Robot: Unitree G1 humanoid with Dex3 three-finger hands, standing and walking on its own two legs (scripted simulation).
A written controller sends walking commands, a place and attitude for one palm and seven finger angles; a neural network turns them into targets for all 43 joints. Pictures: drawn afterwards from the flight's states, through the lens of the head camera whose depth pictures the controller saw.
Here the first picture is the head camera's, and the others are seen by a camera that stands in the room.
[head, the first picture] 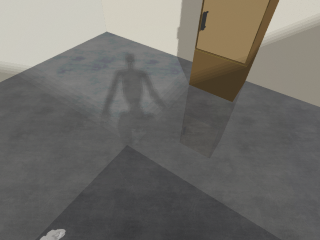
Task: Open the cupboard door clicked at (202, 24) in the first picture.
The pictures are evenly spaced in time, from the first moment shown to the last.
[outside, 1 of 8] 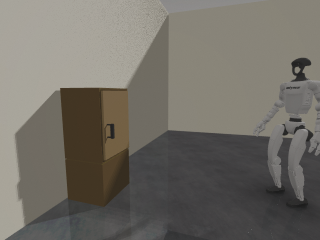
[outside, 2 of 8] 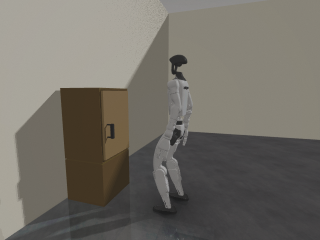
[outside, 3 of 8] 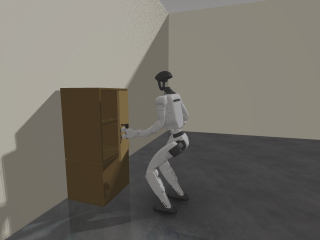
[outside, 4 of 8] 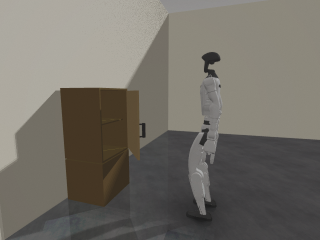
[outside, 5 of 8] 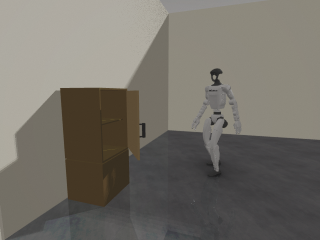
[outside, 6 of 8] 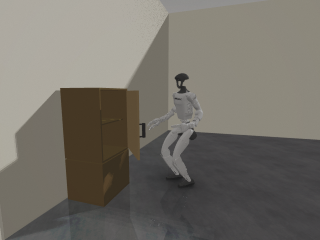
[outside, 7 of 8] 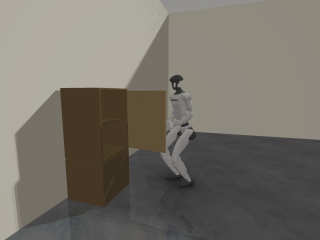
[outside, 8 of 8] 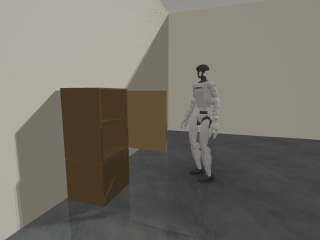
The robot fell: no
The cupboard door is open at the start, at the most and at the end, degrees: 0 85 84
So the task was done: yes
